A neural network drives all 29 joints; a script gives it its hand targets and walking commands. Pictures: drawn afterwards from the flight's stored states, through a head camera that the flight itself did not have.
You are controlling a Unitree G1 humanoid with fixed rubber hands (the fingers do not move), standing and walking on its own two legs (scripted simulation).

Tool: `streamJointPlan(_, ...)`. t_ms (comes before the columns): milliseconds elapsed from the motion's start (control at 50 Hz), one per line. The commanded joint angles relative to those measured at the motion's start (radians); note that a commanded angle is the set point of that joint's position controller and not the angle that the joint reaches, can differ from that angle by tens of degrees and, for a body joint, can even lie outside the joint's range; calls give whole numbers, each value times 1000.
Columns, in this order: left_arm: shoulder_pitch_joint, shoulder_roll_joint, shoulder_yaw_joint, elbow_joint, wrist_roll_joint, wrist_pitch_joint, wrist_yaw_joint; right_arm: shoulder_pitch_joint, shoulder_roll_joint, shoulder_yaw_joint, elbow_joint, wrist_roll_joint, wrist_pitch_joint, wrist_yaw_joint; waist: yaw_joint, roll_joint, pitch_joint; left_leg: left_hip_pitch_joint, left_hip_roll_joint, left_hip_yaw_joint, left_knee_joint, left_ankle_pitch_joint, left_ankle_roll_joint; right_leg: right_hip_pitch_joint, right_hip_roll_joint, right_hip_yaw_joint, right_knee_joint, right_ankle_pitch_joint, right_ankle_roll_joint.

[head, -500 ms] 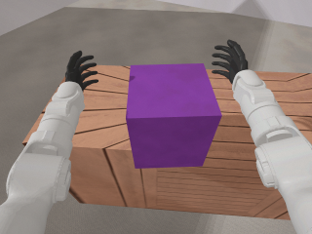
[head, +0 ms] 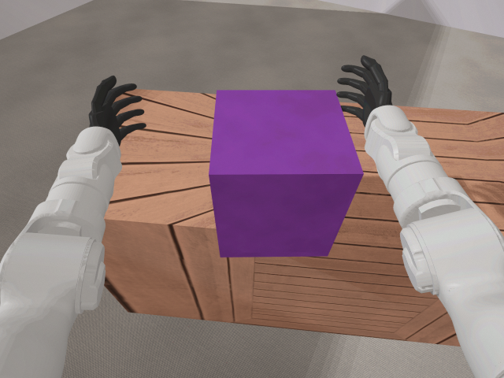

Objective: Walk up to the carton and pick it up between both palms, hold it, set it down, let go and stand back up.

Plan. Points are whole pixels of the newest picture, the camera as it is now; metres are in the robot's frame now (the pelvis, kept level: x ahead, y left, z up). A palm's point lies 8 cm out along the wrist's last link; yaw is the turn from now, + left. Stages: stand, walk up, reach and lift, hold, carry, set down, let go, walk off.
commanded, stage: let go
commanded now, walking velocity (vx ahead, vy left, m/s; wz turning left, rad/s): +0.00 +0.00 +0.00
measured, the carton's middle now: (275, 177) +0.48 +0.00 +0.02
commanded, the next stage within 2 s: stand in 0.54 s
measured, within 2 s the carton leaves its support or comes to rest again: neither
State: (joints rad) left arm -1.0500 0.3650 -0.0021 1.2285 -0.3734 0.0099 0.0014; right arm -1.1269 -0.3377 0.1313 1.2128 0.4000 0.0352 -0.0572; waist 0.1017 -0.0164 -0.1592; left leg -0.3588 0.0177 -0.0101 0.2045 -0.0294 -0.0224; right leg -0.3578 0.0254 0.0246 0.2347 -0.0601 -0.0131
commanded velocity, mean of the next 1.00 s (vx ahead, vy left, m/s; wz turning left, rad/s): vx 0.00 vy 0.00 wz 0.00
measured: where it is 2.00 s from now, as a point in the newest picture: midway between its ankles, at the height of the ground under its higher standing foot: outside the picture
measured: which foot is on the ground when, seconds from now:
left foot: down 0.00-1.00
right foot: down 0.00-1.00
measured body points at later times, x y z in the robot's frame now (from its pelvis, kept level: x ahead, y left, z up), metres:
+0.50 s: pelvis +0.03 +0.01 +0.00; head +0.04 +0.02 +0.45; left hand +0.43 +0.33 +0.14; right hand +0.51 -0.14 +0.19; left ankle +0.03 +0.13 -0.75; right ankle +0.02 -0.11 -0.75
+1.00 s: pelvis +0.13 +0.01 -0.01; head +0.17 +0.00 +0.43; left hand +0.07 +0.27 -0.15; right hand +0.05 -0.24 -0.16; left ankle +0.03 +0.13 -0.75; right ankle +0.02 -0.11 -0.75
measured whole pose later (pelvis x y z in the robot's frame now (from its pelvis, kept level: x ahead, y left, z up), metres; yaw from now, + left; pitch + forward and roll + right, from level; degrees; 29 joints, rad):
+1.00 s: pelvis +0.13 +0.01 -0.01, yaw -1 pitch +7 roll +1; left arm 0.46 0.22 0.04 1.07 0.07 -0.10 -0.01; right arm 0.49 -0.23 -0.06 1.02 -0.06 -0.09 0.00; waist -0.01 0.00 -0.05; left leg -0.18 -0.01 0.04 0.41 -0.35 0.00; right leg -0.21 -0.01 0.04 0.49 -0.39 0.01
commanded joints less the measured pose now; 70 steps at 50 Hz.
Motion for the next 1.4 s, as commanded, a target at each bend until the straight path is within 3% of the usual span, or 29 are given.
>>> streamJointPlan(0,-423,181,17,-123,-12,-58,-19,-461,-128,-22,-93,6,-45,4,21,4,-462,181,-40,37,15,99,-42,219,-2,-4,7,73,87)
streamJointPlan(240,-359,228,7,-111,-37,-107,-86,-414,-123,-38,-60,18,-90,13,34,21,-480,267,-41,35,-5,111,-60,163,-9,-12,-26,37,81)
streamJointPlan(520,-87,294,32,-165,-45,-131,-168,-170,-86,-51,-89,3,-110,11,60,35,-399,424,-49,26,-7,384,-76,213,-2,2,-59,192,75)
streamJointPlan(540,660,190,162,-47,266,-109,-177,592,-147,-177,-188,-315,-111,21,-34,51,-127,387,17,-1,123,304,-79,221,-36,95,93,144,41)
streamJointPlan(560,825,128,180,-50,380,-79,-192,722,-146,-188,-141,-380,-100,27,-27,69,-186,368,63,-20,132,318,-75,196,-84,125,116,166,30)
streamJointPlan(580,912,90,178,-90,432,-51,-209,818,-111,-184,-177,-409,-81,37,-43,62,-186,345,107,-28,135,111,-64,94,-119,118,95,-18,22)
streamJointPlan(600,909,48,156,-140,443,-33,-213,840,-79,-181,-228,-428,-70,36,-77,61,-104,289,157,-46,136,-31,-55,31,-160,79,78,-156,14)
streamJointPlan(640,904,16,147,-242,450,-36,-199,901,-61,-185,-323,-439,-75,36,-110,46,56,166,159,-35,123,-20,-35,-18,-153,59,94,-137,17)
streamJointPlan(680,963,15,131,-306,451,-47,-176,972,-58,-188,-390,-427,-87,46,-119,74,185,94,147,-23,122,-36,-28,-60,-154,64,109,-107,15)
streamJointPlan(760,1152,68,120,-335,466,-91,-120,1117,-58,-212,-428,-428,-149,67,-109,237,84,143,132,-16,124,45,-3,67,-162,86,168,-72,6)
streamJointPlan(800,1238,106,120,-321,460,-113,-86,1177,-70,-233,-419,-438,-169,71,-96,250,-21,201,127,-12,137,82,12,151,-165,82,195,-45,1)
streamJointPlan(820,1275,117,117,-315,456,-122,-67,1212,-74,-239,-410,-444,-173,70,-89,215,-66,227,127,-10,153,104,22,189,-168,79,206,11,0)
streamJointPlan(840,1304,123,113,-309,451,-131,-47,1253,-80,-241,-398,-450,-173,67,-89,141,-102,231,127,-14,164,102,33,236,-174,76,217,95,2)
streamJointPlan(900,1368,95,87,-292,444,-146,0,1415,-94,-233,-348,-464,-164,56,-97,-68,-116,211,127,-16,200,180,47,346,-194,74,283,489,7)
streamJointPlan(940,1410,66,73,-283,434,-141,17,1524,-117,-232,-308,-465,-155,52,-103,-116,-100,209,126,-7,226,324,51,383,-192,67,332,701,12)
streamJointPlan(980,1446,50,66,-264,423,-127,28,1607,-130,-230,-275,-464,-144,52,-105,-106,-70,228,122,1,242,462,48,368,-177,58,348,749,13)
streamJointPlan(1040,1467,39,60,-243,416,-104,39,1681,-118,-221,-243,-458,-126,52,-110,-52,4,254,111,17,248,590,43,318,-148,40,330,691,15)
streamJointPlan(1100,1444,48,49,-237,413,-81,40,1722,-82,-205,-216,-453,-108,52,-116,-32,139,191,95,19,224,524,37,300,-143,32,254,606,18)
streamJointPlan(1200,1395,93,37,-261,414,-58,28,1747,-66,-183,-207,-447,-97,48,-131,-42,267,92,75,2,153,277,25,357,-171,39,159,655,16)
streamJointPlan(1320,1385,127,32,-276,413,-58,29,1752,-114,-175,-211,-432,-94,30,-124,29,134,241,101,-1,188,566,32,401,-163,14,173,704,16)
streamJointPlan(1380,1387,140,30,-269,408,-59,32,1748,-114,-171,-207,-428,-89,24,-122,41,79,254,96,16,243,611,32,445,-163,4,186,775,3)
